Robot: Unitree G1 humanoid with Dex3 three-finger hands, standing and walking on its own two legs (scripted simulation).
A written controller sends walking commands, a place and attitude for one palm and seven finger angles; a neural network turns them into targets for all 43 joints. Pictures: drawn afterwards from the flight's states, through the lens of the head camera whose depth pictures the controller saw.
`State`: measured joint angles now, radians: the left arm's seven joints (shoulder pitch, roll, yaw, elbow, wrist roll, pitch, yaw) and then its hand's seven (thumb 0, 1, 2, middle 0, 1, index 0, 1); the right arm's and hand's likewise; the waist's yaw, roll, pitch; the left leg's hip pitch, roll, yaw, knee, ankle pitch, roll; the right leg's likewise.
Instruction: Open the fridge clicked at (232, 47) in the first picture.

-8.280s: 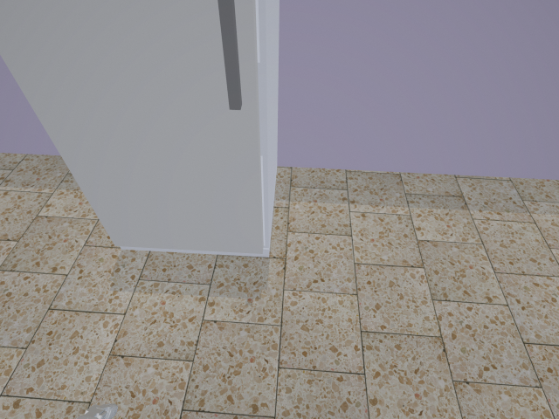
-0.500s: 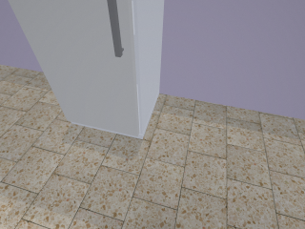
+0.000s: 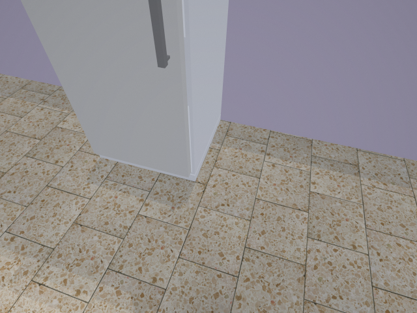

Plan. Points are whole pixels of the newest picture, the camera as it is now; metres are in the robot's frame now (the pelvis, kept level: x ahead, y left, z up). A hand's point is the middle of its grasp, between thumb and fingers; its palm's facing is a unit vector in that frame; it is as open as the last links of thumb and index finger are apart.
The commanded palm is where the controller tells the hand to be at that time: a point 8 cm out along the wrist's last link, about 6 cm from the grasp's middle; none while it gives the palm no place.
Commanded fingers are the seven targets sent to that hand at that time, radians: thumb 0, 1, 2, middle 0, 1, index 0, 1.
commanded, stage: look again from close up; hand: right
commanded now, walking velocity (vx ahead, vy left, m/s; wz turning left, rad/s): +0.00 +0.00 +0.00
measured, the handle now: (158, 1) +0.88 +0.22 +0.22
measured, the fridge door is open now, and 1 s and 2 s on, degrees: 0 0 0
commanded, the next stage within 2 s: shuffle to correct the standing spot in 1.00 s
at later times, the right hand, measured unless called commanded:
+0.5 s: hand out of the picture -0.02 -0.14 -0.18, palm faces +0.04 +0.98 -0.19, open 7.4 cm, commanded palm none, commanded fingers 0.00 -0.90 -0.90 0.20 0.30 0.20 0.30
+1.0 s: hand out of the picture +0.03 -0.16 -0.17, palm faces +0.01 +0.97 -0.25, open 7.4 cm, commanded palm none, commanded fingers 0.00 -0.90 -0.90 0.20 0.30 0.20 0.30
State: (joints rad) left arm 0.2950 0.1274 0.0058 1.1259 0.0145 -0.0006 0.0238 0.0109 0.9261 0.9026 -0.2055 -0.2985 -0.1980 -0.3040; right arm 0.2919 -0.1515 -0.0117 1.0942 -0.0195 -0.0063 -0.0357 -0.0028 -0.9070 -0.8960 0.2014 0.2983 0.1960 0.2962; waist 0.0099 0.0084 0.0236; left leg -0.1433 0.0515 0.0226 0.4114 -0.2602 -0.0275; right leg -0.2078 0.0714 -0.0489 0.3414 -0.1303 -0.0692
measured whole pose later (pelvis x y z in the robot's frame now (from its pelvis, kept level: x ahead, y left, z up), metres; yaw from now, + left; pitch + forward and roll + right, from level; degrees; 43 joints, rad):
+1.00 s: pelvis +0.01 +0.04 +0.00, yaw +0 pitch -1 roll +0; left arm 0.22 0.22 -0.01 1.13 0.01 -0.01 0.02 0.00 0.91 0.90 -0.20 -0.30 -0.20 -0.30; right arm 0.24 -0.21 -0.01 1.10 -0.01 -0.02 -0.02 0.00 -0.90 -0.90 0.20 0.30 0.20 0.30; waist 0.00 -0.01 0.05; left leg -0.09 -0.02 0.05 0.38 -0.26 0.03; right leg -0.19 0.01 -0.02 0.39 -0.17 -0.01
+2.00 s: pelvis +0.22 +0.12 -0.02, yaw -15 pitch +1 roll +2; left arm 0.26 0.23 0.07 1.04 0.03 0.02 0.02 0.00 0.91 0.90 -0.20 -0.30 -0.19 -0.30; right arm 0.19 -0.16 -0.05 1.02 -0.04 -0.01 -0.02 0.00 -0.91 -0.90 0.20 0.30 0.20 0.30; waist 0.03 -0.02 0.07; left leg -0.32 0.06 0.14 0.59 -0.28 -0.01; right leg -0.41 -0.09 -0.09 0.97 -0.52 0.00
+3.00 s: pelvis +0.48 +0.28 -0.02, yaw -14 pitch +2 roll +1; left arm 0.28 0.20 0.07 1.05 0.03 0.02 0.03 0.00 0.91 0.90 -0.21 -0.30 -0.20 -0.30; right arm 0.17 -0.23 -0.07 0.96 -0.03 0.03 0.02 0.00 -0.91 -0.90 0.20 0.30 0.20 0.30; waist 0.04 -0.02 0.08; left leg -0.33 0.06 0.06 0.54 -0.20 -0.03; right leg -0.26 -0.19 -0.11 0.65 -0.40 0.08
